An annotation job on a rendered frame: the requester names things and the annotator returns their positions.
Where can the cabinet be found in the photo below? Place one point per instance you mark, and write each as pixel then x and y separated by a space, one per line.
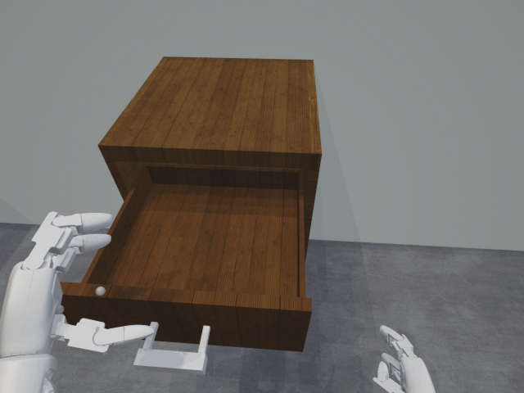
pixel 227 112

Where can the drawer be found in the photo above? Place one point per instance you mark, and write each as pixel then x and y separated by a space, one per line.
pixel 196 246

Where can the right robot hand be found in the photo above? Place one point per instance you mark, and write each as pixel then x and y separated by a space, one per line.
pixel 410 374

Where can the left robot forearm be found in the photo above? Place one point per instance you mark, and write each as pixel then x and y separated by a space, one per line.
pixel 27 374

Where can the handle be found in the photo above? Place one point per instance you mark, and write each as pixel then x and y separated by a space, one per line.
pixel 169 361

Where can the left robot hand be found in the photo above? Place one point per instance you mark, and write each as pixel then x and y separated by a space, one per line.
pixel 28 323

